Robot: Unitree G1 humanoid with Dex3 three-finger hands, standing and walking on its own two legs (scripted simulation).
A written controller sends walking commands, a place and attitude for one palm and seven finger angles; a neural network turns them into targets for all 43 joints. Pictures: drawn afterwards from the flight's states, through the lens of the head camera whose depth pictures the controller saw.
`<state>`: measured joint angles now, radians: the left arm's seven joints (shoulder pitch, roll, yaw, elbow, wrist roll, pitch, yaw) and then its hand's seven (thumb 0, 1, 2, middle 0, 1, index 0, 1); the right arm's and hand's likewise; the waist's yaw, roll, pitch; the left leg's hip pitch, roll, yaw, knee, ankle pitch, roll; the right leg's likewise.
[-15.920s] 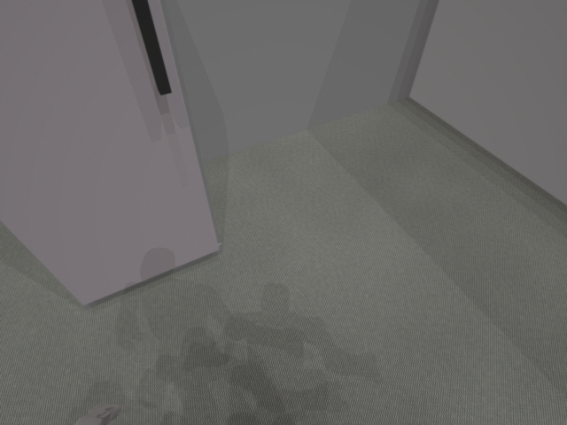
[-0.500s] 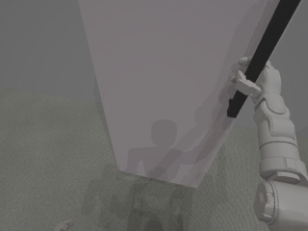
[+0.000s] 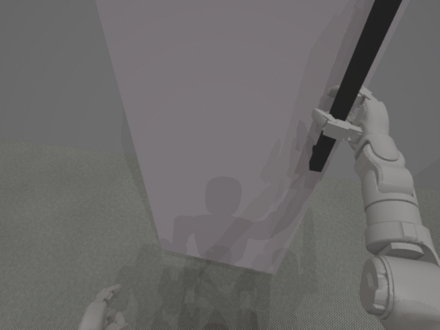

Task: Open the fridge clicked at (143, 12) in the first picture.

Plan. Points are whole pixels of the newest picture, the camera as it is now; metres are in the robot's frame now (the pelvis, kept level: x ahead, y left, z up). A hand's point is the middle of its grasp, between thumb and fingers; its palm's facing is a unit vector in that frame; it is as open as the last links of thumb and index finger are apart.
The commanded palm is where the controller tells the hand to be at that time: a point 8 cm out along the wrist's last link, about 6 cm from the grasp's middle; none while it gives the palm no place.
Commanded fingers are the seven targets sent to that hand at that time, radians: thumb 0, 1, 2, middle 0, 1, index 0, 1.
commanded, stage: move the hooked fingers beside the handle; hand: right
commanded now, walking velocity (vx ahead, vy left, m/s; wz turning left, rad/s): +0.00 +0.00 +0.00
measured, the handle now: (348, 79) +0.48 -0.17 +0.26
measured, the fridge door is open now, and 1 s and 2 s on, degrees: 5 2 2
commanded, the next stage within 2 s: none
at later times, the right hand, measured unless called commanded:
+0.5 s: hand (351, 119) +0.45 -0.19 +0.19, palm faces +0.08 +1.00 +0.01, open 13.5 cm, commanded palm +0.43 -0.25 +0.19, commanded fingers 0.00 0.50 -0.30 0.30 1.20 0.30 1.20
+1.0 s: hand (363, 117) +0.46 -0.21 +0.19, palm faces +0.08 +1.00 +0.02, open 13.6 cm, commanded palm +0.43 -0.27 +0.19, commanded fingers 0.00 0.50 -0.30 0.30 1.20 0.30 1.20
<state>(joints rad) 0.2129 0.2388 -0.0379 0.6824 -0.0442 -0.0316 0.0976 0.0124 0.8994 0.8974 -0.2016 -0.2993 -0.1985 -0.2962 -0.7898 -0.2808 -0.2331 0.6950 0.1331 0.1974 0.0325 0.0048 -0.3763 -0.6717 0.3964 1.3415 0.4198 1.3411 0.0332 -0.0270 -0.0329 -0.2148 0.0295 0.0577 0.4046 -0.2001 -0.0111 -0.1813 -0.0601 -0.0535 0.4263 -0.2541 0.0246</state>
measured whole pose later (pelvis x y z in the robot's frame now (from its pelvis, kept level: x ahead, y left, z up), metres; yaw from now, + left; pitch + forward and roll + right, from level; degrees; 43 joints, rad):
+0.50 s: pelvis -0.03 -0.01 +0.00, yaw +1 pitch +3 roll +1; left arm 0.36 0.28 -0.02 0.76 -0.05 -0.12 0.08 0.01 0.90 0.90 -0.20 -0.30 -0.20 -0.30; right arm -0.94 -0.44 -0.32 1.02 0.12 0.00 0.12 -0.01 0.48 -0.31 0.34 1.23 0.37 1.23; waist 0.10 -0.01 -0.02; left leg -0.31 0.04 0.04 0.42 -0.16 -0.02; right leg -0.29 -0.05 -0.06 0.48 -0.23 0.01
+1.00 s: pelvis -0.01 -0.01 +0.00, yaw +0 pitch +4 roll +1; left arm 0.34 0.28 -0.03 0.71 -0.05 -0.11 0.07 0.01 0.90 0.90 -0.20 -0.30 -0.20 -0.30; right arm -0.94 -0.48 -0.34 1.02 0.11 0.00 0.18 -0.01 0.51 -0.30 0.37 1.24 0.38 1.24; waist 0.09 -0.01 -0.04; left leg -0.33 0.04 0.05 0.44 -0.18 -0.03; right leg -0.31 -0.05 -0.06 0.50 -0.26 0.01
